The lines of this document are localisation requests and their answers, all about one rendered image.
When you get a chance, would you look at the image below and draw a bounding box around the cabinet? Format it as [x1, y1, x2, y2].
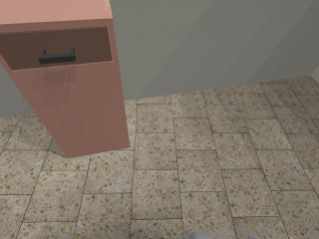
[0, 0, 131, 158]

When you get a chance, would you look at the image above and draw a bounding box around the handle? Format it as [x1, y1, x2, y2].
[38, 47, 76, 65]

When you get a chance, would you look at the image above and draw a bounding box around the drawer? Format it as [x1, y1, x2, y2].
[0, 26, 113, 71]

